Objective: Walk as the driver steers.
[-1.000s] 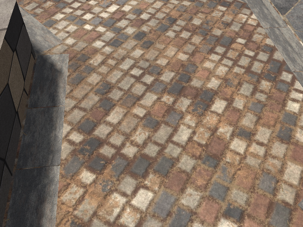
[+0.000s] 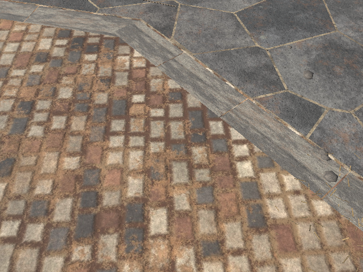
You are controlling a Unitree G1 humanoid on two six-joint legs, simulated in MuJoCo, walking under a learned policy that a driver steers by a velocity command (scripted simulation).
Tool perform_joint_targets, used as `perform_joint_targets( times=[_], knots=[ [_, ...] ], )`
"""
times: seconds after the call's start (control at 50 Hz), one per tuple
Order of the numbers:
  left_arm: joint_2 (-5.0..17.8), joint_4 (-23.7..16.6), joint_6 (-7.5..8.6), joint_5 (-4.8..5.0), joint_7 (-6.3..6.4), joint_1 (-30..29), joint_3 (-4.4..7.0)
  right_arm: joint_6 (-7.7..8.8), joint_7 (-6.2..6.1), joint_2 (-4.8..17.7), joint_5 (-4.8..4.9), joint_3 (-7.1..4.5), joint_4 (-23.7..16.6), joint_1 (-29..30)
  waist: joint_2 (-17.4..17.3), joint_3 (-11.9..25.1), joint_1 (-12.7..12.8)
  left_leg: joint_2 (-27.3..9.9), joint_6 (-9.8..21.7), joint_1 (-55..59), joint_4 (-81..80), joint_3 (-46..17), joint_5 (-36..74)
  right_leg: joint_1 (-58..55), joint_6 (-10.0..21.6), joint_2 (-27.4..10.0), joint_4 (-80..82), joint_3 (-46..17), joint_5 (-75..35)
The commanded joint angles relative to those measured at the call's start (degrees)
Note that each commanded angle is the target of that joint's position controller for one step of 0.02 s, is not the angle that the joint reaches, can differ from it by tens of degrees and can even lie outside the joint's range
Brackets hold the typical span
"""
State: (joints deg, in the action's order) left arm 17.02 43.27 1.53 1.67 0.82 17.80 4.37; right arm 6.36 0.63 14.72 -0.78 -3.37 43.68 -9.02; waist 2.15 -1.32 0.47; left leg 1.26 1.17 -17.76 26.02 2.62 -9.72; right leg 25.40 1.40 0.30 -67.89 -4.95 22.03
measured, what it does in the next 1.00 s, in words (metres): walks ahead: right foot, then left foot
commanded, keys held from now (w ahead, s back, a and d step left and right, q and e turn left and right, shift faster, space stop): no key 1.00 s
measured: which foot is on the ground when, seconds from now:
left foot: down 0.00-0.30, up 0.32-0.58, down 0.60-1.00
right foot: up 0.00-0.28, down 0.30-1.00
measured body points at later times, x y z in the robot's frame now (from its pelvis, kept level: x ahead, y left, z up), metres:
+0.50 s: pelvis +0.15 -0.03 +0.00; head +0.18 -0.05 +0.45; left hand +0.35 +0.19 -0.10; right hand +0.24 -0.32 -0.13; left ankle +0.15 +0.12 -0.70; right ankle +0.22 -0.14 -0.74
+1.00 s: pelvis +0.20 -0.01 +0.00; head +0.21 -0.01 +0.45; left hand +0.32 +0.25 -0.13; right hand +0.25 -0.27 -0.14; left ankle +0.19 +0.12 -0.74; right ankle +0.22 -0.14 -0.74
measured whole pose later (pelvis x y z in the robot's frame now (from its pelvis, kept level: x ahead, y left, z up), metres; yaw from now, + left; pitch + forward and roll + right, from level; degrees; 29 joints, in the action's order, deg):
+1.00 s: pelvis +0.20 -0.01 +0.00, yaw -5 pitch -1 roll +0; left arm 13.5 55.4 -0.8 -0.1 1.8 9.6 3.3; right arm 0.9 -1.1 13.2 -0.4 -0.6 56.1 -11.7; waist -0.3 -1.9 -0.4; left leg -0.9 -0.4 -9.6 28.9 0.9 -18.2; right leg 14.7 -0.9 -0.6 -28.6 -0.8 12.7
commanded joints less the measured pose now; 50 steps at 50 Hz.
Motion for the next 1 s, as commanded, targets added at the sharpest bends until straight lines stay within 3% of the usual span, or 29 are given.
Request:
perform_joint_targets(
  times=[0.02,0.08,0.14,0.22,0.26,0.28,0.3,0.32,0.34,0.36,0.38,0.4,0.42,0.44,0.48,0.54,0.58,0.6,0.62,0.64,0.66,0.68,0.76,0.88,1.0],
  knots=[
    [3.43,-5.37,0.21,-0.08,-0.11,-1.26,1.33,0.52,-0.12,5.70,-0.28,-1.23,-1.30,-2.01,-8.06,0.24,-1.09,-15.57,9.30,9.61,-13.95,-14.54,11.59,11.69,-0.92,-5.19,1.84,-1.51,-2.57],
    [1.17,-7.04,-0.14,-1.13,0.08,-2.69,0.56,0.61,-0.18,8.51,0.20,-2.02,0.20,-1.76,-7.11,1.74,0.14,-16.08,11.34,9.56,-12.79,-7.59,34.07,10.58,-2.55,-4.38,11.49,0.06,-5.71],
    [0.09,-7.61,0.17,-1.41,-0.83,-5.76,-0.25,-0.69,-0.64,9.71,1.26,-2.18,1.02,-0.87,-7.75,4.08,-0.60,-13.50,9.93,8.26,-12.71,-1.08,35.63,3.09,-2.43,-3.46,24.02,3.30,-17.14],
    [1.83,-9.34,0.42,-1.53,-1.86,-10.72,0.13,-1.82,-0.72,11.10,2.26,-2.26,3.30,-3.66,-8.22,4.49,-1.96,-14.64,8.45,12.62,-9.09,-1.63,31.99,-0.64,-0.73,-1.88,33.59,4.03,-19.44],
    [3.02,-8.79,0.60,-1.94,-1.95,-8.60,0.75,-2.24,-0.85,11.48,3.02,-2.27,3.78,-2.47,-7.97,5.15,0.28,-14.27,6.64,13.10,-3.83,-1.83,30.00,-5.92,1.25,-0.73,40.35,4.91,-21.57],
    [4.90,-7.60,0.58,-2.34,-1.55,-5.67,1.56,-2.21,-0.80,10.40,2.87,-1.92,4.35,-3.65,-6.56,6.98,1.33,-11.88,4.79,12.00,1.20,-0.89,28.61,-12.46,2.74,0.20,43.85,5.40,-26.51],
    [9.13,-7.39,0.45,-2.91,-0.81,-2.41,2.62,-1.88,-0.72,8.36,1.42,-1.06,4.29,-5.78,-1.39,10.97,1.84,-8.37,1.41,6.88,9.74,1.72,18.14,-22.24,5.30,-6.37,42.36,-0.60,-49.32],
    [10.57,-8.11,-0.03,-4.35,-0.18,-1.32,2.03,-1.65,-0.12,4.23,-0.62,0.84,3.83,-11.22,9.22,17.22,-0.13,-2.91,-2.66,-7.69,25.28,2.11,-14.25,-37.17,15.43,-20.33,38.82,-16.13,-68.06],
    [5.24,-7.34,-0.25,-3.42,-0.53,-1.09,0.36,-2.46,0.28,4.56,0.04,1.20,4.86,-11.68,9.73,22.64,0.60,-3.77,-3.94,-8.45,31.88,-4.94,-31.45,-35.31,19.79,-23.59,40.79,-20.63,-62.48],
    [3.49,-6.99,-0.23,-2.56,-1.17,-3.35,-0.26,-3.46,0.37,7.74,1.38,0.38,4.40,-8.97,6.55,18.18,0.77,-5.19,-4.33,-10.44,34.35,-6.23,-31.13,-30.59,18.08,-20.26,42.88,-17.75,-52.44],
    [3.46,-6.71,-0.10,-2.25,-1.44,-6.19,-0.33,-4.36,-0.06,7.98,1.66,0.20,4.15,-6.37,4.21,13.70,0.18,-5.98,-4.37,-12.37,33.93,-5.73,-29.32,-26.50,15.43,-17.71,44.49,-15.00,-44.50],
    [4.23,-6.66,-0.06,-2.25,-1.51,-9.07,-0.21,-5.30,-0.76,8.27,1.15,-0.05,4.25,-5.21,2.79,10.41,-0.63,-6.62,-4.83,-11.76,31.49,-5.77,-26.26,-21.03,13.76,-16.33,46.51,-13.16,-38.60],
    [4.92,-6.66,-0.15,-2.40,-1.37,-11.75,0.01,-6.28,-1.40,8.50,0.78,-0.27,4.54,-5.51,3.72,8.93,-2.10,-6.93,-5.37,-8.03,28.73,-5.62,-23.19,-15.38,12.57,-14.88,48.31,-11.02,-34.23],
    [5.59,-6.46,-0.37,-2.81,-1.23,-13.41,0.33,-6.93,-1.81,7.71,0.73,-0.13,5.12,-6.56,4.77,7.99,-3.07,-6.05,-5.79,-4.31,26.25,-4.48,-20.49,-10.80,12.10,-13.48,49.60,-9.03,-31.41],
    [4.56,-5.75,-0.52,-3.13,-0.86,-14.44,0.22,-7.34,-2.25,6.11,0.63,0.23,6.21,-7.76,5.70,8.45,-3.29,-5.20,-5.72,0.94,20.95,-3.34,-15.50,-7.58,11.69,-11.71,50.53,-6.09,-26.67],
    [3.13,-4.04,-0.75,-2.69,-0.39,-14.83,-0.26,-7.36,-2.17,5.09,0.36,0.47,6.67,-6.64,5.44,8.26,-3.12,-4.44,-4.37,6.24,10.94,-2.38,-6.27,-6.07,10.22,-10.58,50.44,-4.90,-15.18],
    [1.28,-2.20,-0.93,-2.21,-0.38,-13.14,-0.92,-7.23,-1.72,4.99,-0.83,0.65,6.81,-6.30,3.74,6.56,-3.56,-4.21,-2.43,11.14,1.70,-2.29,1.06,-3.39,5.89,-7.85,49.95,-3.64,-1.97],
    [0.48,-1.06,-0.94,-2.54,-0.40,-11.31,-1.19,-7.11,-1.70,7.06,-1.38,0.48,6.01,-5.30,0.91,4.14,-2.37,-7.72,-0.71,10.77,-1.64,-6.28,1.75,-1.98,2.86,-5.66,48.20,-2.55,3.51],
    [0.85,-0.83,-0.92,-2.80,-0.47,-9.05,-0.90,-7.14,-2.00,10.88,-0.65,-0.31,5.62,-3.09,-5.74,1.25,0.82,-9.84,1.44,4.89,-2.42,-7.50,-6.19,-3.22,0.51,-2.16,46.81,0.64,3.05],
    [0.81,-0.56,-1.03,-2.86,-0.13,-10.63,-0.92,-6.84,-1.79,8.67,-0.47,-0.02,6.12,-1.70,-9.05,-0.02,0.28,-8.80,2.11,-3.60,-5.72,-8.08,-18.66,-10.09,-0.88,-0.74,44.55,2.90,-2.35],
    [1.74,-0.35,-1.11,-2.60,0.19,-11.78,-0.59,-6.25,-1.69,6.65,-0.78,0.63,6.05,-0.54,-9.25,-1.15,0.19,-8.00,1.00,-6.70,-7.60,-7.93,-20.89,-13.53,-0.84,-0.97,42.73,2.84,-6.09],
    [1.74,0.22,-1.27,-2.46,0.54,-11.53,-0.43,-5.65,-1.66,6.08,-0.93,0.88,6.36,0.06,-9.40,-0.91,0.48,-7.56,-0.12,-6.98,-7.80,-7.38,-18.65,-15.09,-0.26,-1.45,42.08,2.64,-8.42],
    [1.90,3.02,-1.34,-2.38,0.68,-9.90,-0.16,-4.23,-1.64,6.19,0.07,1.07,8.09,-2.79,-5.32,1.03,-0.67,-6.14,-1.07,-0.75,-4.43,-5.52,-7.74,-14.80,0.65,-2.29,42.09,1.81,-15.71],
    [1.93,7.05,-1.33,-1.84,0.80,-9.11,-0.02,-4.78,-1.94,5.74,0.29,1.32,9.60,-3.94,-2.46,2.58,-1.29,-5.19,-0.38,2.80,-2.89,-4.42,0.09,-16.27,0.08,-2.47,41.32,2.19,-22.31],
    [2.43,10.80,-1.94,-1.65,1.41,-8.62,-0.03,-5.15,-1.85,5.26,0.44,1.43,10.95,-4.19,-1.95,2.27,-1.07,-4.52,-0.27,3.93,-3.05,-3.70,3.53,-17.48,-0.14,-2.67,41.37,2.30,-24.21]
  ],
)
